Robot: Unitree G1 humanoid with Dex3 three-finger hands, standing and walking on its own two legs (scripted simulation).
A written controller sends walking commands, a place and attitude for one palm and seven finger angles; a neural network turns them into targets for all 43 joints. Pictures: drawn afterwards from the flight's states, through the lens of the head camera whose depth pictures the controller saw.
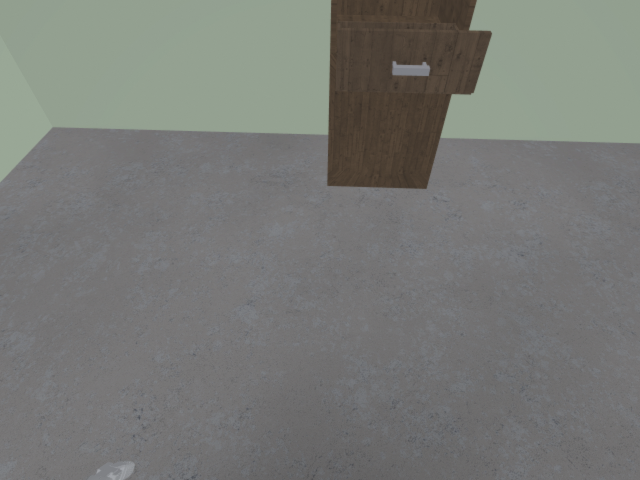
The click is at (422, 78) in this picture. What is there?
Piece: drawer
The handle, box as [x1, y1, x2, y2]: [392, 61, 429, 75]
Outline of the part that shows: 392,63 392,74 428,75 429,66 425,62 423,62 421,65 397,65 395,61 393,61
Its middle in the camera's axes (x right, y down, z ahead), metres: +0.27 -0.51 +1.16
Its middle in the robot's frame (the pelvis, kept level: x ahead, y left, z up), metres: +1.22 -0.21 -0.03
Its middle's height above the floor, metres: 0.74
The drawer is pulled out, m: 0.30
